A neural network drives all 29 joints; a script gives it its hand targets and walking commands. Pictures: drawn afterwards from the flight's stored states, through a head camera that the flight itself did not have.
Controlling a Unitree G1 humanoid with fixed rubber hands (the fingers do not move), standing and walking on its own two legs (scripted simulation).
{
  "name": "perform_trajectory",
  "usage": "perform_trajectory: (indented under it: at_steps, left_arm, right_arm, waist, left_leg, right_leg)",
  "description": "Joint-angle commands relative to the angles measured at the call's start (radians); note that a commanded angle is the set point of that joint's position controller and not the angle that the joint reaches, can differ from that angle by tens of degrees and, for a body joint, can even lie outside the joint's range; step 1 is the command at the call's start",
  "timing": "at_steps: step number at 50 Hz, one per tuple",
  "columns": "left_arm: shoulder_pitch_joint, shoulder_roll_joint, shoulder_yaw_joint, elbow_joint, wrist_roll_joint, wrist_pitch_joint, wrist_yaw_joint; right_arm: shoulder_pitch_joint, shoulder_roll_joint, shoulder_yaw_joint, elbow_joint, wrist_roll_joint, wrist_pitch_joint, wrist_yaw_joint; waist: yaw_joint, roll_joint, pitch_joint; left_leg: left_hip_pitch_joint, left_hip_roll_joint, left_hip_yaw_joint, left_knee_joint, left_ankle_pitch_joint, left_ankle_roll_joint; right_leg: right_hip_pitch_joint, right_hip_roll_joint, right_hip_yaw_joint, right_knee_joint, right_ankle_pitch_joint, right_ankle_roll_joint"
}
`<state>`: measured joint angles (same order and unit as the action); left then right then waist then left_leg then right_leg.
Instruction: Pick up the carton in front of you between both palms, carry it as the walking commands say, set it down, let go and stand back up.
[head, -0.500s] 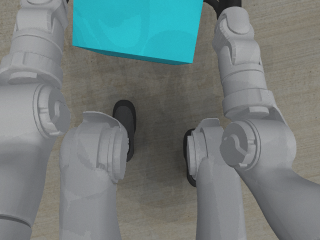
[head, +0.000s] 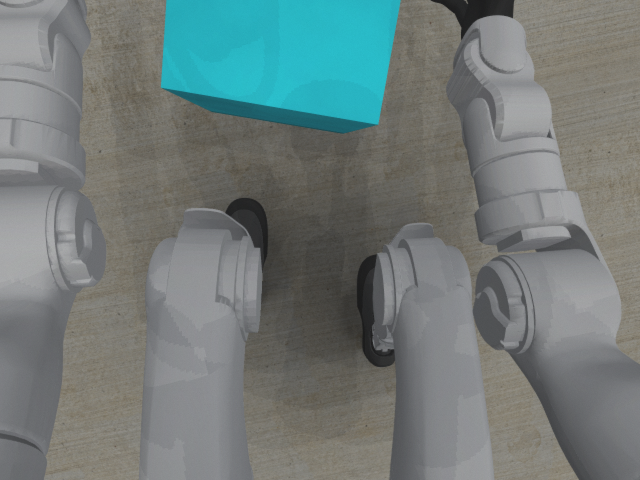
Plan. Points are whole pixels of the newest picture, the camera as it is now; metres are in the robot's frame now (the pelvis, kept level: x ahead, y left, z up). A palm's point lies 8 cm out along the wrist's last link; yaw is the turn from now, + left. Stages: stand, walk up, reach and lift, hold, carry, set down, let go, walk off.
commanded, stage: set down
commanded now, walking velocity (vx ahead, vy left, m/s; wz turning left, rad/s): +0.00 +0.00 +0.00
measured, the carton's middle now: (287, 33) +0.53 +0.10 -0.27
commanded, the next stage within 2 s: let go in 0.82 s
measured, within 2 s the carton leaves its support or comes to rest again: neither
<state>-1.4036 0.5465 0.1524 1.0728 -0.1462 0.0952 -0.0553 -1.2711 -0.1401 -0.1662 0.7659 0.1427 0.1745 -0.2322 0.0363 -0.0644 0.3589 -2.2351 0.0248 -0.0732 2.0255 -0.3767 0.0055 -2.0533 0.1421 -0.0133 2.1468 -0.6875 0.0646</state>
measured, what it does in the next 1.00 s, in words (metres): rises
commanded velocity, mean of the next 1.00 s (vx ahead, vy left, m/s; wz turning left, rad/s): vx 0.00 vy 0.00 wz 0.00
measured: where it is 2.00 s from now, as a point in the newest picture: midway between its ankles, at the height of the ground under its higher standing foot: (313, 304)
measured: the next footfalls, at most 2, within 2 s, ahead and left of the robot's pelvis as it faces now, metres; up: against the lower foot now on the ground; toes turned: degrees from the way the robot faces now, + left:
none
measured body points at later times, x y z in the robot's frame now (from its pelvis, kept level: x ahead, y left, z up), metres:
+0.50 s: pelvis +0.03 +0.02 +0.13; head +0.35 +0.08 +0.44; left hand +0.54 +0.31 +0.00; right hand +0.55 -0.09 +0.01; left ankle +0.16 +0.13 -0.36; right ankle +0.09 -0.12 -0.36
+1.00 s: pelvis +0.06 +0.02 +0.26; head +0.34 +0.09 +0.61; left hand +0.51 +0.32 +0.14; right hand +0.53 -0.09 +0.15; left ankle +0.16 +0.13 -0.36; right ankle +0.09 -0.12 -0.36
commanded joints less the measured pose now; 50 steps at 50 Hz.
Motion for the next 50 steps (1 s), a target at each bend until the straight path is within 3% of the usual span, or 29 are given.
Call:
perform_trajectory:
  at_steps: [1,6,10,18,26,33,42,46,50]
  left_arm:
    - [-0.22,0.128,0.039,-0.118,0.047,0.013,-0.002]
    - [-0.162,0.062,0.058,-0.111,0.085,0.012,-0.01]
    - [-0.122,0.046,0.071,-0.122,0.101,0.009,-0.011]
    - [-0.039,0.048,0.108,-0.236,0.128,0.032,-0.019]
    - [0.018,0.026,0.107,-0.34,0.124,0.068,-0.036]
    - [0.082,-0.006,0.121,-0.322,0.155,0.066,-0.048]
    - [0.153,-0.052,0.162,-0.268,0.216,0.032,-0.057]
    - [0.269,-0.083,0.18,-0.285,0.269,0.027,-0.044]
    - [0.467,-0.128,0.171,-0.382,0.295,0.025,-0.016]
  right_arm:
    - [-0.17,-0.063,-0.064,-0.087,-0.04,0.006,-0.003]
    - [-0.116,-0.039,-0.127,-0.046,-0.092,-0.013,0.024]
    - [-0.077,-0.031,-0.134,-0.059,-0.103,-0.027,0.039]
    - [0.004,-0.025,-0.105,-0.202,-0.093,-0.014,0.05]
    - [0.088,-0.026,-0.108,-0.28,-0.096,0.012,0.06]
    - [0.163,-0.006,-0.122,-0.254,-0.112,0.0,0.081]
    - [0.227,0.022,-0.137,-0.222,-0.149,-0.035,0.111]
    - [0.338,0.015,-0.13,-0.223,-0.187,-0.046,0.13]
    - [0.513,-0.014,-0.09,-0.262,-0.229,-0.054,0.164]
  waist:
    - [0.018,0.182,-1.259]
    - [-0.008,0.192,-1.185]
    - [-0.005,0.192,-1.244]
    - [0.011,0.171,-1.431]
    - [-0.018,0.193,-1.46]
    - [-0.035,0.202,-1.398]
    - [-0.033,0.175,-1.301]
    - [-0.029,0.169,-1.341]
    - [-0.029,0.162,-1.357]
  left_leg:
    - [1.025,-0.018,0.089,-0.167,0.097,0.003]
    - [0.983,-0.022,0.07,-0.246,0.131,-0.003]
    - [1.04,-0.03,0.062,-0.308,0.181,-0.007]
    - [1.251,-0.054,0.075,-0.429,0.296,-0.007]
    - [1.434,-0.065,0.062,-0.569,0.345,-0.01]
    - [1.524,-0.062,0.047,-0.706,0.372,-0.012]
    - [1.6,-0.056,0.032,-0.881,0.421,-0.007]
    - [1.725,-0.055,0.024,-0.945,0.493,-0.006]
    - [1.883,-0.053,0.017,-1.016,0.54,-0.008]
  right_leg:
    - [0.175,-0.005,-0.111,-0.353,0.076,-0.002]
    - [0.116,-0.003,-0.104,-0.424,0.114,0.0]
    - [0.123,0.0,-0.106,-0.477,0.148,0.006]
    - [0.214,0.008,-0.119,-0.601,0.206,0.02]
    - [0.275,0.0,-0.118,-0.746,0.234,0.018]
    - [0.346,-0.014,-0.102,-0.888,0.27,0.017]
    - [0.488,-0.031,-0.079,-1.069,0.336,0.024]
    - [0.57,-0.033,-0.078,-1.139,0.372,0.023]
    - [0.672,-0.037,-0.074,-1.219,0.376,0.006]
